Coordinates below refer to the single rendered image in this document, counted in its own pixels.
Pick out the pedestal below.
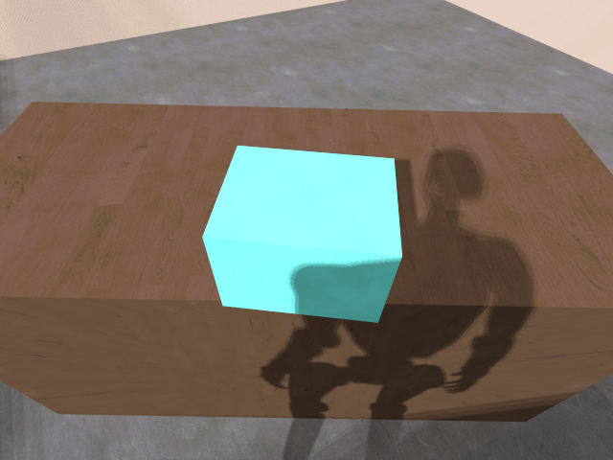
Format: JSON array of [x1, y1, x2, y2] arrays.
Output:
[[0, 102, 613, 422]]

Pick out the carton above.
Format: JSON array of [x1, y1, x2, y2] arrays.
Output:
[[202, 146, 402, 323]]

